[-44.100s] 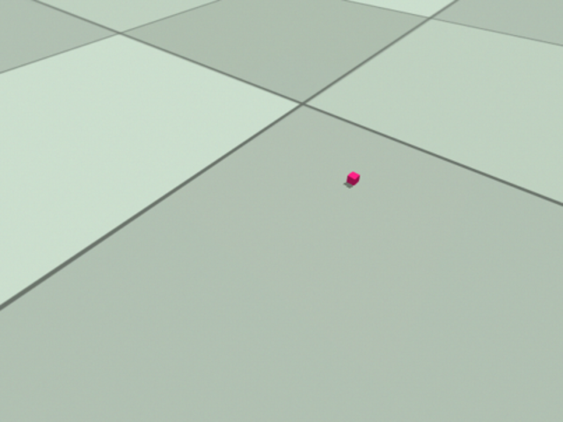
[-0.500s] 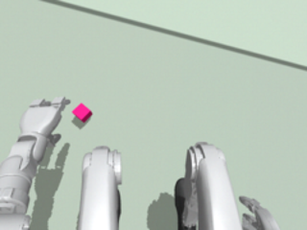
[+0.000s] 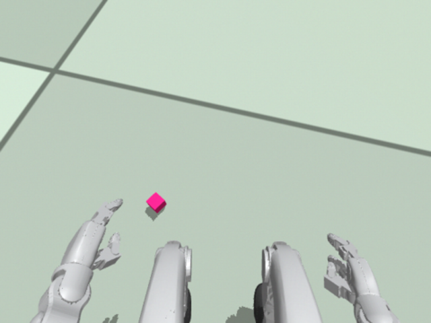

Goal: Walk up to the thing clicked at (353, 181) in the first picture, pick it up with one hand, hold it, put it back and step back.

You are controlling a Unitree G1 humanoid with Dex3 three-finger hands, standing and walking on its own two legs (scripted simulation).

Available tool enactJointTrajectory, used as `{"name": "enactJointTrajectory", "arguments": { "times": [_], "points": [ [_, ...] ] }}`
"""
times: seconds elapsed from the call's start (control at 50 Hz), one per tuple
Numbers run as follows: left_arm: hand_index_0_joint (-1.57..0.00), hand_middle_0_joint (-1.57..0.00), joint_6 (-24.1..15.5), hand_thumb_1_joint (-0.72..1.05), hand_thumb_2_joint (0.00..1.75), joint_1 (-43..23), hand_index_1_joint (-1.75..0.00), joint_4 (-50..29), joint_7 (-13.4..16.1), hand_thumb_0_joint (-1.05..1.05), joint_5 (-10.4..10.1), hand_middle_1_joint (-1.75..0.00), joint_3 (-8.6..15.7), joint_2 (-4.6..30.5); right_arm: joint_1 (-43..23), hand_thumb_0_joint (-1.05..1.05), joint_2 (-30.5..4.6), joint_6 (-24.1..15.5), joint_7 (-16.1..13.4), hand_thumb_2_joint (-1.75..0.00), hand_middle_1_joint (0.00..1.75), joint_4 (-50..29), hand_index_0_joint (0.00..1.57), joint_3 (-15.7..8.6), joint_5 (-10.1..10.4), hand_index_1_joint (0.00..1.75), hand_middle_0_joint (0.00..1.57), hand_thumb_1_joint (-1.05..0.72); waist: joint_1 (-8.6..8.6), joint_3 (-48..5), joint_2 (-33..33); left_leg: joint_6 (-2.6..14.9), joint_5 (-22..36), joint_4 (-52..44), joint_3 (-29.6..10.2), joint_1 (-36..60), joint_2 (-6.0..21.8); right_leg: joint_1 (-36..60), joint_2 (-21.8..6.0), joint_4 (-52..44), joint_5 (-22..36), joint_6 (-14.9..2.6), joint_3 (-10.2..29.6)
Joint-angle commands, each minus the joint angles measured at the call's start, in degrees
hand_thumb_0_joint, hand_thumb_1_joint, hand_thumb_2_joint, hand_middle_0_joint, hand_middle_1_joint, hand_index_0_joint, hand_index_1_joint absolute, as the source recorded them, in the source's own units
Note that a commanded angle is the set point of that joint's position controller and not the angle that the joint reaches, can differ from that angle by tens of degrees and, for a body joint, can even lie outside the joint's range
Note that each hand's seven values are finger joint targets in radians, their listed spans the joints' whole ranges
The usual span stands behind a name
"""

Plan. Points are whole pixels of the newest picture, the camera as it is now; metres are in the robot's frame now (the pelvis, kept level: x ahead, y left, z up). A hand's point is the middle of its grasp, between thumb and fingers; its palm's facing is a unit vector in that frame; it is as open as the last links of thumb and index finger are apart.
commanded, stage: home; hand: left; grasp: from above
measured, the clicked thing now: (156, 202) +0.49 +0.24 -0.50
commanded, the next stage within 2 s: none
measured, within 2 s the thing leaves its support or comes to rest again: neither
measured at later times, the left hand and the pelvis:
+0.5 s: hand (71, 251) +0.24 +0.18 +0.14, palm faces +0.10 -0.97 -0.22, open 7.5 cm; pelvis +0.07 +0.00 +0.18, yaw +2 degrees
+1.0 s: hand (59, 254) +0.23 +0.19 +0.15, palm faces +0.10 -0.98 -0.20, open 9.5 cm; pelvis +0.08 +0.00 +0.19, yaw +2 degrees
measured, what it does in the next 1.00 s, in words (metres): rises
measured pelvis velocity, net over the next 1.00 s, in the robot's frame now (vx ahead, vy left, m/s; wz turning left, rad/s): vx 0.08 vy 0.00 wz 0.04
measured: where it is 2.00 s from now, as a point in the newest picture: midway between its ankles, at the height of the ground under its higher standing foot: outside the picture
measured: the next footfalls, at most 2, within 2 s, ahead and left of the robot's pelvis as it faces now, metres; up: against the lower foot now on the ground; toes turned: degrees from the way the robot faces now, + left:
none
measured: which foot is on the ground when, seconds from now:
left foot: down 0.00-1.00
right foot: down 0.00-1.00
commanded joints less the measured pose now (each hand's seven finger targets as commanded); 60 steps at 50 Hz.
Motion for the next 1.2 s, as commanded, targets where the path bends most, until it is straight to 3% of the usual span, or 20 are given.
{"name": "enactJointTrajectory", "arguments": {
  "times": [0.0, 0.06, 0.12, 0.16, 0.26, 0.32, 0.38, 0.5, 0.6, 0.74, 0.84, 0.94, 1.0, 1.06, 1.1, 1.16, 1.18],
  "points": [
    [-0.20, -0.20, 2.37, 0.90, 0.90, 2.16, -0.30, -14.91, 1.96, 0.00, -7.01, -0.30, 4.88, 6.98, 2.90, 0.00, -8.03, -3.73, -2.77, -0.90, 0.30, -8.01, 0.20, -3.42, 0.59, 0.30, 0.20, -0.90, -2.06, -25.52, 0.84, 2.71, 3.46, -22.66, 1.14, 26.21, -1.71, 25.77, 2.46, -21.22, 5.31, -2.74, -0.64],
    [-0.20, -0.20, 5.12, 0.90, 0.90, 5.14, -0.30, -15.78, 2.37, 0.00, -10.97, -0.30, 4.06, 5.00, 4.37, 0.00, -7.10, -4.95, -3.97, -0.90, 0.30, -7.78, 0.20, -2.70, 0.46, 0.30, 0.20, -0.90, -3.28, -21.18, 0.28, 2.69, 4.90, -26.60, 1.46, 29.21, -1.80, 30.84, 2.65, -26.94, 6.24, -2.65, -0.11],
    [-0.20, -0.20, 7.61, 0.90, 0.90, 9.03, -0.30, -17.28, 3.03, 0.00, -13.83, -0.30, 4.88, 3.75, 5.69, 0.00, -6.61, -6.13, -5.03, -0.90, 0.30, -7.67, 0.20, -1.94, 0.56, 0.30, 0.20, -0.90, -2.20, -19.49, 0.86, 2.29, 7.07, -31.51, 0.98, 34.73, -1.59, 35.64, 2.60, -31.24, 7.55, -2.67, -0.01],
    [-0.20, -0.20, 9.17, 0.90, 0.90, 10.27, -0.30, -18.05, 3.47, 0.00, -15.41, -0.30, 4.39, 2.40, 6.56, 0.00, -6.18, -6.94, -5.81, -0.90, 0.30, -7.98, 0.20, -1.36, 0.57, 0.30, 0.20, -0.90, -2.62, -17.05, 0.56, 2.19, 7.65, -34.72, 0.72, 37.59, -1.44, 38.65, 2.70, -34.61, 8.08, -2.52, -0.10],
    [-0.20, -0.20, 14.29, 0.90, 0.90, 15.46, -0.30, -20.83, 3.91, 0.00, -19.06, -0.30, 4.21, -0.60, 9.67, 0.00, -5.64, -8.59, -8.35, -0.90, 0.30, -8.11, 0.20, 0.12, 0.35, 0.30, 0.20, -0.90, -2.72, -13.30, 2.09, 1.69, 13.43, -42.56, 0.74, 47.00, -1.30, 47.15, 2.91, -42.26, 13.35, -2.22, -0.76],
    [-0.20, -0.20, 17.08, 0.90, 0.90, 17.88, -0.30, -23.82, 3.96, 0.00, -20.85, -0.30, 4.87, -1.56, 10.70, 0.00, -5.46, -9.55, -9.88, -0.90, 0.30, -8.73, 0.20, 0.88, 0.06, 0.30, 0.20, -0.90, -1.94, -10.65, 2.34, 1.53, 15.53, -47.16, 0.70, 52.00, -1.19, 51.91, 3.03, -46.55, 15.46, -2.06, -1.33],
    [-0.20, -0.20, 19.17, 0.88, 0.89, 19.40, -0.30, -25.33, 3.78, 0.00, -21.79, -0.30, 4.42, -2.58, 11.11, 0.00, -5.09, -10.68, -11.06, -0.90, 0.30, -8.90, 0.20, 1.45, -0.26, 0.30, 0.20, -0.90, -2.26, -6.62, 2.39, 1.45, 17.53, -50.01, 0.90, 54.67, -1.09, 54.41, 3.32, -49.73, 17.00, -1.94, -2.00],
    [-0.19, -0.19, 21.23, 0.79, 0.83, 22.37, -0.28, -25.55, 2.19, 0.00, -22.19, -0.28, 4.44, -3.42, 11.20, 0.00, -5.10, -12.52, -11.90, -0.90, 0.30, -9.55, 0.20, 1.37, -1.03, 0.30, 0.20, -0.90, -2.07, -3.03, 0.35, 1.87, 18.80, -53.06, 1.97, 57.63, -1.71, 57.97, 3.50, -53.95, 17.12, -1.79, -2.79],
    [-0.18, -0.18, 20.81, 0.68, 0.77, 21.05, -0.26, -24.59, 0.89, 0.00, -21.81, -0.26, 3.65, -3.58, 10.88, 0.00, -5.52, -13.54, -11.60, -0.90, 0.30, -9.01, 0.20, 0.91, -1.41, 0.30, 0.20, -0.90, -2.17, -0.64, -0.34, 1.70, 19.99, -54.67, 1.71, 58.82, -1.42, 57.84, 3.71, -54.15, 17.55, -1.72, -3.78],
    [-0.17, -0.17, 19.34, 0.58, 0.71, 19.44, -0.25, -24.86, 0.31, 0.00, -21.39, -0.24, 4.16, -2.95, 11.02, 0.00, -5.82, -14.27, -11.32, -0.90, 0.30, -8.12, 0.20, 0.33, -1.84, 0.30, 0.20, -0.90, -2.28, -4.31, 0.42, 1.42, 27.50, -53.31, 2.22, 62.46, -1.52, 60.52, 3.53, -53.03, 24.47, -1.73, -3.24],
    [-0.16, -0.16, 18.74, 0.55, 0.69, 19.11, -0.24, -24.39, 0.33, 0.00, -21.13, -0.24, 3.84, -2.83, 9.65, 0.00, -5.89, -14.20, -11.15, -0.90, 0.30, -7.76, 0.20, 0.65, -2.01, 0.30, 0.20, -0.90, -1.54, -2.15, 0.81, 1.42, 22.68, -55.05, 1.77, 61.55, -1.40, 59.87, 3.66, -53.90, 19.94, -1.77, -3.52],
    [-0.16, -0.16, 18.65, 0.52, 0.68, 20.58, -0.24, -24.22, 0.57, 0.00, -21.05, -0.24, 3.99, -2.75, 9.62, 0.00, -5.87, -14.03, -11.08, -0.90, 0.30, -7.57, 0.20, 0.61, -2.07, 0.30, 0.20, -0.90, -1.32, -2.39, 0.72, 1.30, 23.98, -55.16, 1.69, 61.77, -1.24, 60.37, 3.76, -53.44, 20.88, -1.92, -3.68],
    [-0.16, -0.16, 18.47, 0.56, 0.70, 20.20, -0.24, -23.58, 0.50, 0.00, -21.22, -0.24, 3.44, -3.23, 9.27, 0.00, -5.99, -13.81, -10.97, -0.90, 0.30, -7.75, 0.20, 0.62, -2.05, 0.30, 0.20, -0.90, -1.32, -2.30, 0.93, 1.33, 22.84, -55.38, 1.53, 61.36, -1.20, 59.97, 3.85, -53.71, 19.80, -1.90, -3.71],
    [-0.17, -0.17, 18.19, 0.61, 0.73, 19.22, -0.25, -25.68, 0.68, 0.00, -21.32, -0.25, 4.45, -2.15, 9.79, 0.00, -6.15, -13.81, -10.95, -0.90, 0.30, -7.82, 0.20, 0.42, -1.99, 0.30, 0.20, -0.90, -1.43, -3.62, 1.80, 1.24, 22.00, -55.56, 1.52, 61.97, -1.12, 60.10, 3.79, -53.54, 18.93, -2.07, -3.49],
    [-0.16, -0.16, 18.50, 0.54, 0.69, 21.20, -0.24, -22.79, 0.49, 0.00, -21.34, -0.24, 3.35, -3.53, 9.63, 0.00, -5.88, -13.82, -10.97, -0.90, 0.30, -7.85, 0.20, 0.67, -2.03, 0.30, 0.20, -0.90, -1.45, -2.33, 1.07, 1.28, 22.06, -55.47, 1.48, 61.25, -1.06, 59.65, 3.89, -53.57, 18.99, -2.00, -3.66],
    [-0.17, -0.17, 18.12, 0.63, 0.74, 18.80, -0.25, -25.06, 0.66, 0.00, -21.52, -0.25, 4.77, -1.91, 9.67, 0.00, -6.08, -13.73, -11.08, -0.90, 0.30, -7.95, 0.20, 0.47, -1.94, 0.30, 0.20, -0.90, -1.31, -2.83, 1.06, 1.38, 20.86, -55.46, 1.54, 60.97, -1.13, 59.81, 3.79, -53.89, 18.04, -1.96, -3.45],
    [-0.17, -0.17, 18.17, 0.62, 0.74, 19.82, -0.25, -23.77, 0.64, 0.00, -21.39, -0.25, 4.04, -2.57, 9.28, 0.00, -6.05, -13.77, -11.06, -0.90, 0.30, -7.92, 0.20, 0.57, -1.91, 0.30, 0.20, -0.90, -1.05, -1.22, -0.42, 1.49, 19.12, -55.76, 1.82, 60.02, -1.12, 59.58, 3.83, -54.32, 16.61, -1.83, -3.49]
  ]
}}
